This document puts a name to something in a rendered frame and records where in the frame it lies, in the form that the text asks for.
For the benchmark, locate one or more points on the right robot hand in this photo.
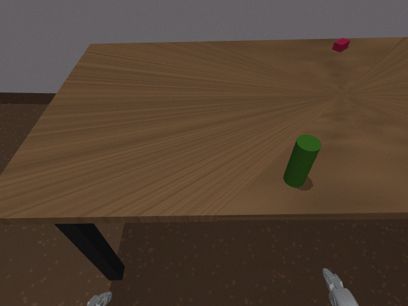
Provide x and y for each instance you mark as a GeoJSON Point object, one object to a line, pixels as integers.
{"type": "Point", "coordinates": [338, 295]}

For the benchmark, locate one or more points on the left robot hand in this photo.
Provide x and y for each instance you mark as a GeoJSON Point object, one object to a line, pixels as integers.
{"type": "Point", "coordinates": [100, 300]}

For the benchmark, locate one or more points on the table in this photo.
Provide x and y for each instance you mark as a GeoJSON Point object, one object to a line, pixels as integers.
{"type": "Point", "coordinates": [202, 131]}

